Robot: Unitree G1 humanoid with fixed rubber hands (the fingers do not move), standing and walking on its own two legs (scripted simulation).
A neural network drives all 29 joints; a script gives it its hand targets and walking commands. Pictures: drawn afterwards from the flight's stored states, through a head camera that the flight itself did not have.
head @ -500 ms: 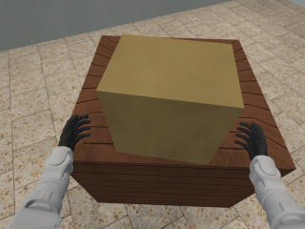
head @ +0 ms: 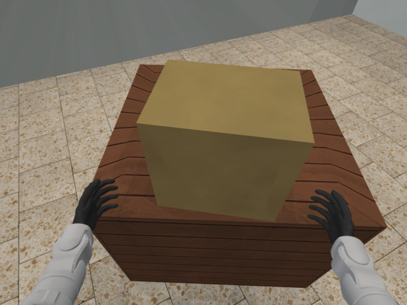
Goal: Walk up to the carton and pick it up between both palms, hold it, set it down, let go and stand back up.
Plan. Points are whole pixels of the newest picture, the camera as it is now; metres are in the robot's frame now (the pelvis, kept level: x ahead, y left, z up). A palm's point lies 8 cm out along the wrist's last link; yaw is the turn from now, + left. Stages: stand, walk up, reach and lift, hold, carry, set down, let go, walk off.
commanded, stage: set down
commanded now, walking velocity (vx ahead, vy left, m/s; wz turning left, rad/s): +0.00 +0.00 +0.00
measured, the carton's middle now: (222, 143) +0.49 -0.01 +0.03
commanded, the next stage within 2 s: let go in 1.92 s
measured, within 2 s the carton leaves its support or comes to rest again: neither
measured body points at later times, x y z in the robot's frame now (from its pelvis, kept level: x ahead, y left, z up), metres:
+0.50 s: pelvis +0.00 +0.00 +0.00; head -0.01 +0.02 +0.45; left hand +0.22 +0.28 -0.02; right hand +0.20 -0.23 -0.02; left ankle +0.04 +0.11 -0.73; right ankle +0.02 -0.13 -0.73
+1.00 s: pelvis +0.02 -0.01 +0.01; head +0.04 +0.01 +0.46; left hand +0.23 +0.25 -0.05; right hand +0.22 -0.23 -0.03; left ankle +0.04 +0.11 -0.73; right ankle +0.02 -0.13 -0.73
